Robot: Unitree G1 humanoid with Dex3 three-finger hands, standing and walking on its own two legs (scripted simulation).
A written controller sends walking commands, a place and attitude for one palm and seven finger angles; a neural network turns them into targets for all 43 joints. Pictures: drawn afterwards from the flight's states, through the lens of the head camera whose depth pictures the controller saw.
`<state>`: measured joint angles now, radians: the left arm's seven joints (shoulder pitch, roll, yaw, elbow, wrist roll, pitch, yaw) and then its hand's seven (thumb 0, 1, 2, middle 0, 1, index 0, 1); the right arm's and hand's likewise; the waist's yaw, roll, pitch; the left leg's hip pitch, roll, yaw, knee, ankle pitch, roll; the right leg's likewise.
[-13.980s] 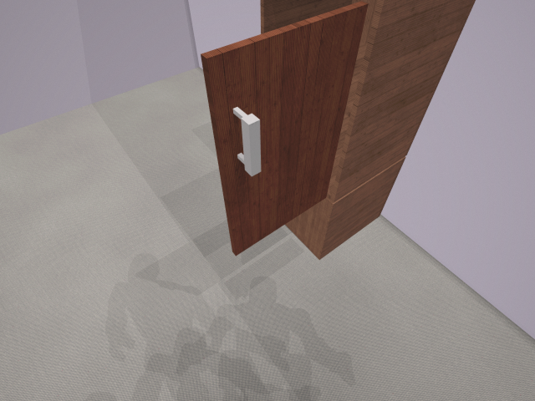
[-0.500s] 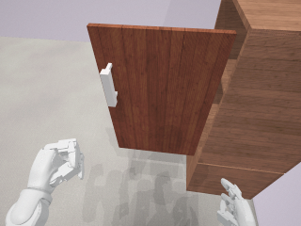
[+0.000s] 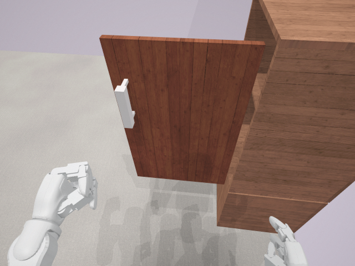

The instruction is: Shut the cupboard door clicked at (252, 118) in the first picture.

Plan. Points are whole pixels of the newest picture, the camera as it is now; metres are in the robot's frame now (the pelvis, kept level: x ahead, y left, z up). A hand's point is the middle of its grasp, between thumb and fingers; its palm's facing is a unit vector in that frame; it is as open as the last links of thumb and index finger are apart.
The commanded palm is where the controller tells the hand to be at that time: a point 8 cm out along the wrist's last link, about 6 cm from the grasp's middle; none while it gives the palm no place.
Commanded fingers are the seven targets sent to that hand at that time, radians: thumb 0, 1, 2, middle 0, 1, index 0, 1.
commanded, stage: bring the fist close to the handle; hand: left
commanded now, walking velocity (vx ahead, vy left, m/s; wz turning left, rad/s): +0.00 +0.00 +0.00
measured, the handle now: (127, 103) +0.49 +0.19 +0.10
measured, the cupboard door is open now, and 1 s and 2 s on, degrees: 91 91 86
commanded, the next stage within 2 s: push the door shut along its arc in 1.48 s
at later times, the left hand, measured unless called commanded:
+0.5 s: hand (111, 161) +0.30 +0.17 +0.11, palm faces -0.03 -1.00 -0.05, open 3.1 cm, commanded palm +0.28 +0.22 +0.11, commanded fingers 0.00 0.90 0.90 -1.30 -1.50 -1.30 -1.50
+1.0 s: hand (128, 130) +0.39 +0.16 +0.11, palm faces -0.02 -1.00 -0.04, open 3.1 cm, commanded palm +0.37 +0.20 +0.11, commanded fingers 0.00 0.90 0.90 -1.30 -1.50 -1.30 -1.50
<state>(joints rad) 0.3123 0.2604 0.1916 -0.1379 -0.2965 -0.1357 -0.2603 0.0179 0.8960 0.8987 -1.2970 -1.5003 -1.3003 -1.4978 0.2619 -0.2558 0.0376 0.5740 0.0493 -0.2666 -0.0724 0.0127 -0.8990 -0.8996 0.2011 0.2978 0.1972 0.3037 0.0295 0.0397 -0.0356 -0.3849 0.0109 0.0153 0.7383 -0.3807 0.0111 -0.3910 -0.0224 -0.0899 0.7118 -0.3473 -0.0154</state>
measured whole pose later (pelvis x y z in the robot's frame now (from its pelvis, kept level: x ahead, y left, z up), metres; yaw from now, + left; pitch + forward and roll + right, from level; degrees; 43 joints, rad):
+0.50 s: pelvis +0.00 +0.00 +0.00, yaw +0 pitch +2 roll +0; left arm -0.01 0.26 0.16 0.11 -0.25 -0.10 -0.21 0.02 0.90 0.90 -1.30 -1.50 -1.30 -1.50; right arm 0.25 -0.25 0.05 0.62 0.05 -0.25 -0.08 0.01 -0.90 -0.90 0.20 0.30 0.20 0.30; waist 0.01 0.04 -0.02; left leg -0.38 0.01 0.03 0.70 -0.36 0.01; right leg -0.40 -0.03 -0.08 0.70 -0.34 -0.02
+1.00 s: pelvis +0.01 +0.00 +0.00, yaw -1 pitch +5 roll +0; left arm -0.36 0.26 0.18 0.49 -0.20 -0.15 -0.17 0.02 0.90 0.90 -1.30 -1.50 -1.30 -1.50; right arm 0.26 -0.26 0.03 0.65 0.05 -0.16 -0.06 0.01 -0.90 -0.90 0.20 0.30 0.20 0.30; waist -0.01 0.03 -0.03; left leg -0.41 0.01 0.04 0.68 -0.36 0.01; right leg -0.44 -0.02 -0.07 0.69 -0.34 -0.02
